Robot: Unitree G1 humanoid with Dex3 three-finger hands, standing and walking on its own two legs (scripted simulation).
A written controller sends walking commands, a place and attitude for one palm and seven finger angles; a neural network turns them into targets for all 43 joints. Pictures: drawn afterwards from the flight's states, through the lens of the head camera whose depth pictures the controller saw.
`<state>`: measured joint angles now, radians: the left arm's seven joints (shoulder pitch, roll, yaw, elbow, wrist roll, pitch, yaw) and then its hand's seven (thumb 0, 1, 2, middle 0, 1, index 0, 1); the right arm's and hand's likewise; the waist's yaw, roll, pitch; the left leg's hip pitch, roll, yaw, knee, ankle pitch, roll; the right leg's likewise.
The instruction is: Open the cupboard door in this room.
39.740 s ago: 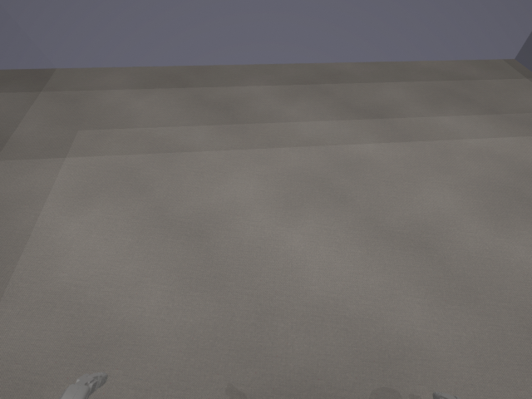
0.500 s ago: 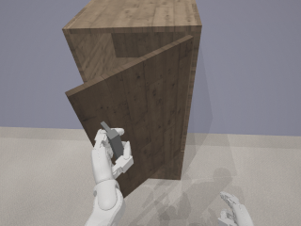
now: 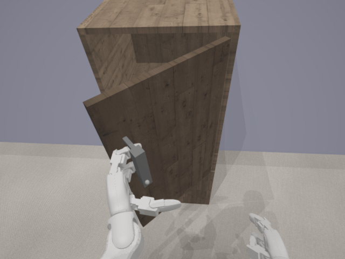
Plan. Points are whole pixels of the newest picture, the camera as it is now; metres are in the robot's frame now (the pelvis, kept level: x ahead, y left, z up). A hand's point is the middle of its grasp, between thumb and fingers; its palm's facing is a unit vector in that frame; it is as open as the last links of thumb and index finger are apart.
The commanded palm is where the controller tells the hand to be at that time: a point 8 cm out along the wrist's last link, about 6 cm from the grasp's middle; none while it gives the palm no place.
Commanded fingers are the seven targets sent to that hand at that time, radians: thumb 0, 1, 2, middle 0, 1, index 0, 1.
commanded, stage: open thumb and fingers to let go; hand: left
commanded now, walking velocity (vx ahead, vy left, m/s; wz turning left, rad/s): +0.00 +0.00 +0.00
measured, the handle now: (136, 161) +0.31 +0.10 +0.09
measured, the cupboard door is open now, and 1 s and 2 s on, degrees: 44 49 49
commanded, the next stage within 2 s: slide the hand sideways off the handle in 0.16 s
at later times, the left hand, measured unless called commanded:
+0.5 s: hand (150, 206) +0.21 +0.05 +0.09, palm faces -0.20 -0.98 +0.04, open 16.3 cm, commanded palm +0.20 +0.10 +0.09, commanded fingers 0.00 -0.50 0.30 -0.15 -0.30 -0.15 -0.30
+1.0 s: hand (136, 214) +0.19 +0.08 +0.09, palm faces -0.12 -0.99 +0.02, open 16.1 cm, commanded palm +0.16 +0.14 +0.09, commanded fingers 0.00 -0.50 0.30 -0.15 -0.30 -0.15 -0.30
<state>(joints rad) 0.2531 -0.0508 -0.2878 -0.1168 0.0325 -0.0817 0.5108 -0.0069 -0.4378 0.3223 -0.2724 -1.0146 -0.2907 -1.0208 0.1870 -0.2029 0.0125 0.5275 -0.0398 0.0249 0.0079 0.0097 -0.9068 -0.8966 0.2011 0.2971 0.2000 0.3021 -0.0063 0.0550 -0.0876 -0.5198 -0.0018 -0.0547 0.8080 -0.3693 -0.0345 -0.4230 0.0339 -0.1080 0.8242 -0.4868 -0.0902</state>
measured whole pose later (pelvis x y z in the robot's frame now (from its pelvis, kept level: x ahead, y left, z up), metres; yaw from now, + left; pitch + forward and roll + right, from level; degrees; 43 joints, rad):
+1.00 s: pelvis -0.01 +0.04 -0.01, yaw -3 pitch +4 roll +0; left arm 0.47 0.06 -0.32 -0.32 0.00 -0.15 0.12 -0.01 -0.50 0.30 -0.19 -0.32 -0.20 -0.33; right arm 0.23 -0.21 0.04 0.39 0.00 0.01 0.03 0.01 -0.91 -0.90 0.20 0.30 0.20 0.30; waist 0.00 0.04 -0.08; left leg -0.56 0.00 0.00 0.88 -0.40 0.01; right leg -0.47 0.02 -0.05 0.88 -0.49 -0.04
